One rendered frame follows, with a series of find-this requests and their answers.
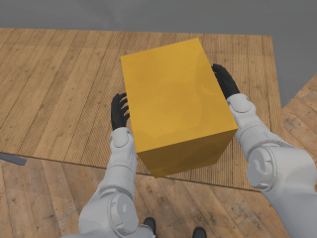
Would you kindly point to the robot left upper arm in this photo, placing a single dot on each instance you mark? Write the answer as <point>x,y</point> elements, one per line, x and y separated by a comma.
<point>112,216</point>

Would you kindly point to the robot right forearm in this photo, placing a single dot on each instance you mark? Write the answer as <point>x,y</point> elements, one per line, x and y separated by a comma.
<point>252,132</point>

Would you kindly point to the robot right upper arm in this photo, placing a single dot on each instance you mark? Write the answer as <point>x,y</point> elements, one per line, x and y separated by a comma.
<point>287,177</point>

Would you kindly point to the right robot hand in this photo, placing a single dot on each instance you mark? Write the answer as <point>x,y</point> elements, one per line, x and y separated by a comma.
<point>225,80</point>

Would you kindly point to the left robot thigh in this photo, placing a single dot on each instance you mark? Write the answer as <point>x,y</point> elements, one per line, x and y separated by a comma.
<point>143,232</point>

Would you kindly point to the robot left forearm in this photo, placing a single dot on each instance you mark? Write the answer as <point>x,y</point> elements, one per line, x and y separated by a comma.
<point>122,167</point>

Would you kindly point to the table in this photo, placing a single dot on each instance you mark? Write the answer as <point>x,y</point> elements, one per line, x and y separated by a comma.
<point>57,86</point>

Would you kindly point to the right robot foot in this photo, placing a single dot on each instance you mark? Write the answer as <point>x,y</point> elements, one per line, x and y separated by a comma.
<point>199,232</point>

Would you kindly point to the carton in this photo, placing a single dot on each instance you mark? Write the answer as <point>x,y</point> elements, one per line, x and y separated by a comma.
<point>180,118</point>

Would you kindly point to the left robot hand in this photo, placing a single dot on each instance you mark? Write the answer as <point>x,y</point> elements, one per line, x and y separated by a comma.
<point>118,120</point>

